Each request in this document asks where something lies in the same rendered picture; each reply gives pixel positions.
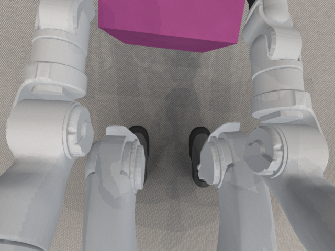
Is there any right robot thigh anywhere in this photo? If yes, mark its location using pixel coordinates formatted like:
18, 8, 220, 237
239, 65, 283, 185
204, 131, 277, 251

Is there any robot thigh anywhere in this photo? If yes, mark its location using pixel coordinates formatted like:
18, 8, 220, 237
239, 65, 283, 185
204, 131, 277, 251
82, 135, 145, 251

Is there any carton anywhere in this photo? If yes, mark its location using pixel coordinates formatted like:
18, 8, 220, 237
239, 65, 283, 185
98, 0, 245, 53

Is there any robot left forearm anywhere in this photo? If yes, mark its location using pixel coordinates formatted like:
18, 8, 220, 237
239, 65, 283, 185
6, 0, 95, 148

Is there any robot right forearm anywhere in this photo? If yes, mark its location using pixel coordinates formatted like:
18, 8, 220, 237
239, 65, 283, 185
242, 0, 324, 137

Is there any robot left upper arm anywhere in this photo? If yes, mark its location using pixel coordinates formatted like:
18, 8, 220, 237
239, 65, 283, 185
0, 99, 94, 251

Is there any robot right upper arm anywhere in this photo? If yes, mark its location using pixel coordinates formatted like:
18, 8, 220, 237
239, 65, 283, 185
244, 123, 335, 251

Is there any left robot thigh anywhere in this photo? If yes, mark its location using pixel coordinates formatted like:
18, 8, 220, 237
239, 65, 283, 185
82, 135, 145, 251

